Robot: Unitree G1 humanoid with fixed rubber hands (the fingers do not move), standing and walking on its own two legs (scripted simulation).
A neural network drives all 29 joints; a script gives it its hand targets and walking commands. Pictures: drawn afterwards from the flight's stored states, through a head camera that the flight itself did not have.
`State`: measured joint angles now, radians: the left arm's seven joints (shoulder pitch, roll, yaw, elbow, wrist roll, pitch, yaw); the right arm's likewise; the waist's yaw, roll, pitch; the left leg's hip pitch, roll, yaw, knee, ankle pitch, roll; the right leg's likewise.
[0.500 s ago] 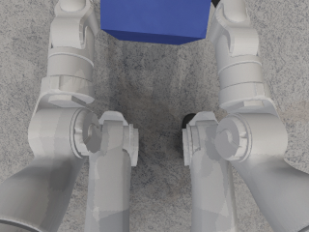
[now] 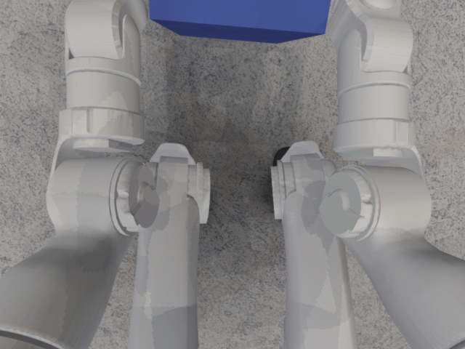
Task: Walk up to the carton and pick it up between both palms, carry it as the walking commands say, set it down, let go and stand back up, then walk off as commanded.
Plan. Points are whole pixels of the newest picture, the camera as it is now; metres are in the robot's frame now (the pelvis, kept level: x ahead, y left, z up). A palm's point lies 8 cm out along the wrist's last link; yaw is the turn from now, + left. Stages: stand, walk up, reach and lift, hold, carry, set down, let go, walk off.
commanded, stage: reach and lift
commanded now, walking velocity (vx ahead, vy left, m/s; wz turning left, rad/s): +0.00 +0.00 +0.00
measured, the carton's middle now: out of the picture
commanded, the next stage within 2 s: none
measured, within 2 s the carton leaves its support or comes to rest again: neither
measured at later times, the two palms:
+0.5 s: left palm out of the picture +0.54 +0.13 -0.08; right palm out of the picture +0.53 -0.13 -0.08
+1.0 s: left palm out of the picture +0.52 +0.13 +0.00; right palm out of the picture +0.51 -0.13 -0.01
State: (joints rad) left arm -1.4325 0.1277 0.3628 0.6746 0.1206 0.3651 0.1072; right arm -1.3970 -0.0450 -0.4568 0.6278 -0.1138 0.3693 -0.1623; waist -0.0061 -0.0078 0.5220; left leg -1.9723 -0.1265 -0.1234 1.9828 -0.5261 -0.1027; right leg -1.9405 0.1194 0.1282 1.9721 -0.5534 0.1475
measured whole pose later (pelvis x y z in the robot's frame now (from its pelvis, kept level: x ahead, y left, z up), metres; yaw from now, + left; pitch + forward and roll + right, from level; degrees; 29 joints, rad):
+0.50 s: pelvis -0.01 +0.00 +0.05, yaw +0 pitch +27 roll -1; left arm -1.39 0.09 0.39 0.60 0.15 0.41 0.09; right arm -1.36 0.00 -0.49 0.54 -0.15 0.42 -0.14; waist -0.01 -0.01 0.52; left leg -1.81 -0.12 -0.13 1.81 -0.48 -0.10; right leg -1.78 0.12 0.13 1.81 -0.50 0.14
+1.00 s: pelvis -0.01 +0.00 +0.10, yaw +1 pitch +22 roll -1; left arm -1.31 0.06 0.39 0.58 0.15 0.41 0.09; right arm -1.27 0.02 -0.49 0.51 -0.16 0.43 -0.13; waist -0.01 -0.01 0.52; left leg -1.59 -0.12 -0.14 1.65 -0.45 -0.09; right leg -1.56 0.11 0.14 1.65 -0.47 0.13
